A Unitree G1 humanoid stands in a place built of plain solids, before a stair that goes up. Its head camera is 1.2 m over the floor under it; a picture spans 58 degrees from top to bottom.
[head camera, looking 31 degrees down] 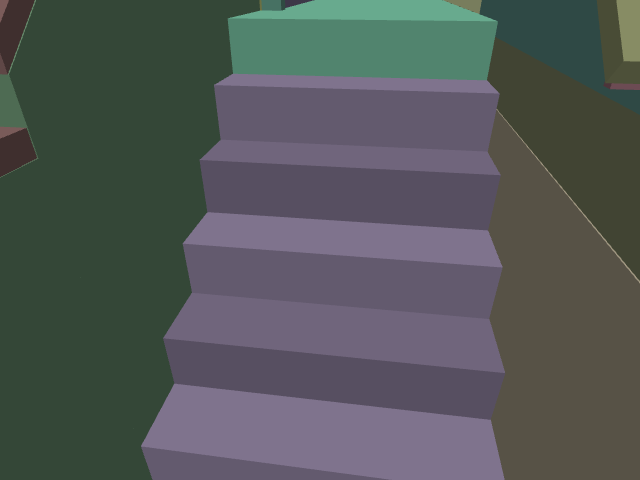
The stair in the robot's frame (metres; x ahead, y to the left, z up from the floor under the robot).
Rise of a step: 0.18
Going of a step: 0.20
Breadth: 0.90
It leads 8 degrees to the right of straight ahead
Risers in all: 6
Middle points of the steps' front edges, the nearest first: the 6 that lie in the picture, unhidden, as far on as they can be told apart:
0.61 0.01 0.18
0.81 -0.02 0.36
1.01 -0.04 0.54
1.21 -0.07 0.73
1.41 -0.10 0.91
1.61 -0.13 1.09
